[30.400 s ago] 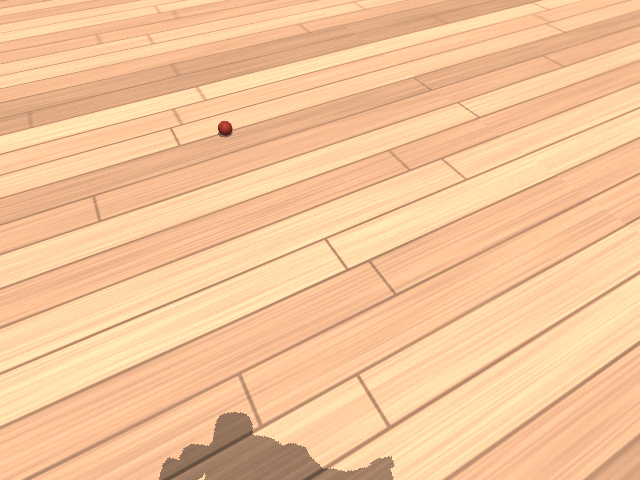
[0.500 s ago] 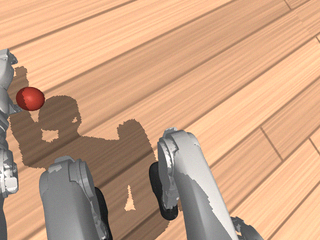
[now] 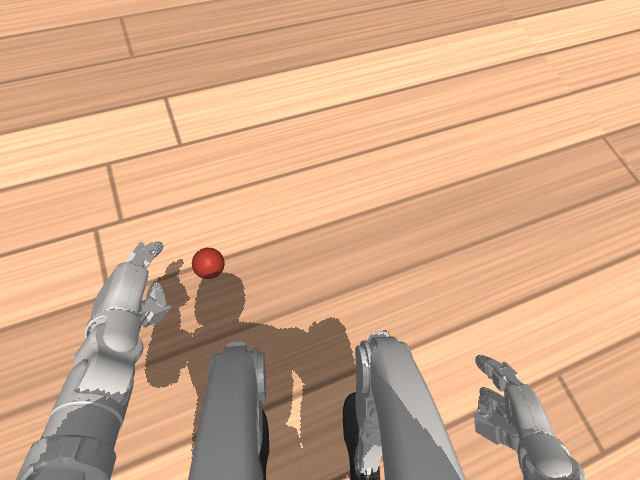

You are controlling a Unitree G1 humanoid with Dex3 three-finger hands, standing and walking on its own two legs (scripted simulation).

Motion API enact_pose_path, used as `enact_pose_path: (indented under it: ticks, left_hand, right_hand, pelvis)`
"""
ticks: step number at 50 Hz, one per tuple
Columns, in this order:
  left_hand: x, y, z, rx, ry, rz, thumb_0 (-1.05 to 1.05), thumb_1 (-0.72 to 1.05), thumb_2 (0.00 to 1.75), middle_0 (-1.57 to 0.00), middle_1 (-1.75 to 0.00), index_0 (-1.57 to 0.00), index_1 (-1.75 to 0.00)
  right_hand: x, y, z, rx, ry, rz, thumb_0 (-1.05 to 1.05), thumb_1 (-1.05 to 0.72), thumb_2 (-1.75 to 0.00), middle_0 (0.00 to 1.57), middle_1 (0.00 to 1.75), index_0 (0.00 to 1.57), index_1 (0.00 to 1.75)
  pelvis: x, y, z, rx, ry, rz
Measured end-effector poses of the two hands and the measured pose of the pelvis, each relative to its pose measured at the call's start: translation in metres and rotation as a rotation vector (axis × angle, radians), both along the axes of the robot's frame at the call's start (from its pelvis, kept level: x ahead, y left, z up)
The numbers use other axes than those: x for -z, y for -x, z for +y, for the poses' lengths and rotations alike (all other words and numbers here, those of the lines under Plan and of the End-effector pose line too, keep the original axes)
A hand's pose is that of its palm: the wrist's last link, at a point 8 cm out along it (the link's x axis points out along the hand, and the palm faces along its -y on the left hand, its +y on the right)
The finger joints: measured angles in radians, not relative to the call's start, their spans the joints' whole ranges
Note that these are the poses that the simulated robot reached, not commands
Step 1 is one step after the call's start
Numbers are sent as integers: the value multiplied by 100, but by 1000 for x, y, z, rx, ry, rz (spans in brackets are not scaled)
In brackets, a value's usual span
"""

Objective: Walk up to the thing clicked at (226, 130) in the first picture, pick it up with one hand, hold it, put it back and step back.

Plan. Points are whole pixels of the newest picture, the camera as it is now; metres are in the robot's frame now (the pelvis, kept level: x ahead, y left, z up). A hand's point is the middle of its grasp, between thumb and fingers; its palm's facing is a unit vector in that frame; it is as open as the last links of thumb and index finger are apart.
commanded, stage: home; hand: left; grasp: from above
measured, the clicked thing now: (208, 263) +0.54 +0.22 -0.48
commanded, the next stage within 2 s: none
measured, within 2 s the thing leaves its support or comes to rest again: neither
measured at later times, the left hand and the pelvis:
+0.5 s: hand (114, 352) +0.26 +0.18 +0.09, palm faces +0.10 -0.97 -0.22, open 7.4 cm; pelvis +0.05 -0.01 +0.17, yaw +2 degrees
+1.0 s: hand (67, 389) +0.22 +0.19 +0.15, palm faces +0.11 -0.97 -0.19, open 7.4 cm; pelvis +0.08 +0.00 +0.20, yaw +3 degrees
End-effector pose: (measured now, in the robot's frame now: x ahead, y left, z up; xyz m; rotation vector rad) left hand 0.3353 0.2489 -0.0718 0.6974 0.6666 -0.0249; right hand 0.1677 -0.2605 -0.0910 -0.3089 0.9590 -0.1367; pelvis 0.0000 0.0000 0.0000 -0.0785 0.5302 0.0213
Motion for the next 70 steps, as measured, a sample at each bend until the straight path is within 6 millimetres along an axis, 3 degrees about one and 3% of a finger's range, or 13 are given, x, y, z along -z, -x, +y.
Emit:
enact_pose_path:
  ticks: [8,20,27,33,39,47,70]
  left_hand:
    - [-58,46,-6,-190,187,32,1,89,90,-21,-30,-21,-30]
    - [-153,86,-17,-384,369,81,1,90,89,-20,-29,-21,-29]
    - [-206,105,-20,-417,407,79,1,91,89,-20,-29,-20,-29]
    - [-241,122,-18,-419,406,58,1,91,89,-20,-29,-20,-29]
    - [-252,132,-15,-424,411,60,1,91,89,-20,-29,-20,-29]
    - [-246,133,-15,-423,428,76,1,91,89,-20,-29,-20,-29]
    - [-248,127,-18,-405,423,69,1,91,89,-20,-29,-20,-29]
  right_hand:
    - [-64,-27,16,0,-22,-123,0,-90,-90,20,30,21,30]
    - [-152,-27,22,54,-19,-185,1,-90,-90,20,30,21,30]
    - [-195,-30,17,84,6,-241,1,-90,-90,20,30,21,30]
    - [-222,-44,17,85,17,-317,1,-90,-90,20,30,21,30]
    - [-237,-65,22,54,13,-393,1,-90,-90,20,30,21,30]
    - [-244,-80,29,5,10,-437,1,-90,-90,20,30,21,30]
    - [-232,-58,21,33,17,-366,1,-90,-89,20,30,21,30]
  pelvis:
    - [-56,-10,-3,-11,-14,-76]
    - [-139,-40,-7,-24,-27,-204]
    - [-176,-59,-7,-31,-33,-280]
    - [-194,-71,-5,-37,-36,-325]
    - [-200,-76,-4,-43,-40,-350]
    - [-200,-77,-4,-47,-43,-360]
    - [-200,-77,-5,-39,-44,-363]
